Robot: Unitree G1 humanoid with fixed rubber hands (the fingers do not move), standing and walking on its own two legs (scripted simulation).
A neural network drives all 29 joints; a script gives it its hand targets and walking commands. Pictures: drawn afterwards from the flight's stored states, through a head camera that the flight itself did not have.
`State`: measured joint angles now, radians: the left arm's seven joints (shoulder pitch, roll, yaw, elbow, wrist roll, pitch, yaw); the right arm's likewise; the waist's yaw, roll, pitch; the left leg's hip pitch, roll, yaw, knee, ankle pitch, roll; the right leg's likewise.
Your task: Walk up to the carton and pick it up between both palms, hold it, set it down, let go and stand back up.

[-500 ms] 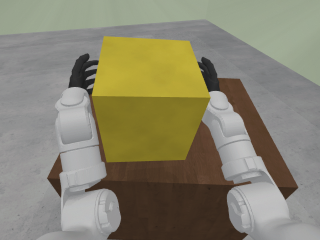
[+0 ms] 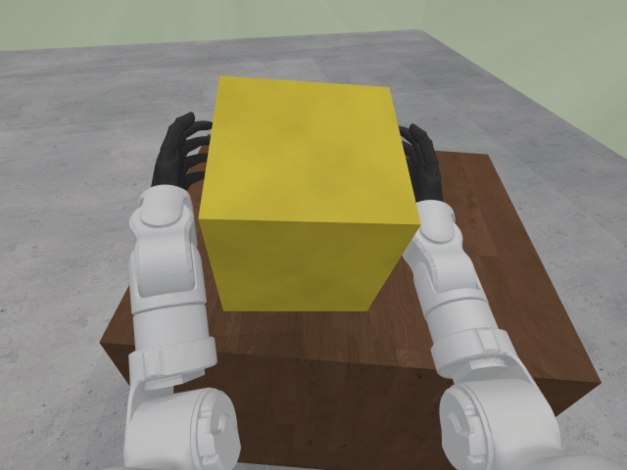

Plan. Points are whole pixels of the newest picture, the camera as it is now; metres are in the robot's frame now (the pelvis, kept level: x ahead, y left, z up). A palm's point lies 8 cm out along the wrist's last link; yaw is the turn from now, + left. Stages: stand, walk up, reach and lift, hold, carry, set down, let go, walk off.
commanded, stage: set down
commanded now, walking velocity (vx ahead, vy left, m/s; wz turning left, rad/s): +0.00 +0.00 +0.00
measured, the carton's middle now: (301, 206) +0.39 +0.01 +0.16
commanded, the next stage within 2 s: none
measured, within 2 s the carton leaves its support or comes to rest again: neither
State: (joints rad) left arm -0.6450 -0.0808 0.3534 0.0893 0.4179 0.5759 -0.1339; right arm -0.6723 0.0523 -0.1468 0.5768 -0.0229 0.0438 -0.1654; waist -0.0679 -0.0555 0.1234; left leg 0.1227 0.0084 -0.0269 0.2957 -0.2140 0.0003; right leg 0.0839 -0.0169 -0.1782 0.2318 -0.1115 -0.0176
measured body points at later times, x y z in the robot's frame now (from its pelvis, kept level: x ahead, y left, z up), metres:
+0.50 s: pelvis +0.00 +0.00 +0.00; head -0.02 +0.03 +0.45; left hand +0.38 +0.14 +0.17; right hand +0.37 -0.16 +0.16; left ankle -0.01 +0.12 -0.75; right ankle +0.03 -0.10 -0.75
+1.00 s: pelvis +0.01 +0.00 +0.00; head +0.01 +0.02 +0.45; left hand +0.40 +0.12 +0.13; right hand +0.38 -0.17 +0.13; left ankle -0.01 +0.12 -0.75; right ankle +0.03 -0.10 -0.75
